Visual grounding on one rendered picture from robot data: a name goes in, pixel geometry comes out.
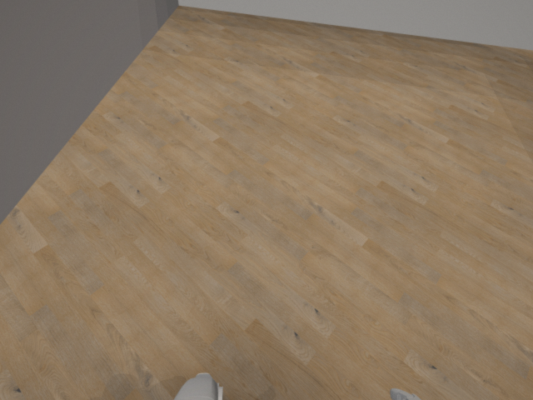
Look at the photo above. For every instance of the robot left thigh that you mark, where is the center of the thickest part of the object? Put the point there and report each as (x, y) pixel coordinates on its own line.
(200, 388)

